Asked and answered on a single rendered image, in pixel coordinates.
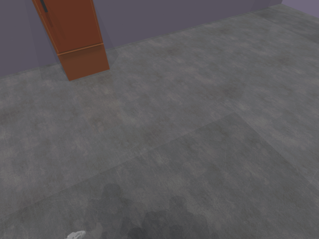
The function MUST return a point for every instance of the cupboard door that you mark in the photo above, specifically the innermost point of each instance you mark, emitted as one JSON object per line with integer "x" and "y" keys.
{"x": 71, "y": 23}

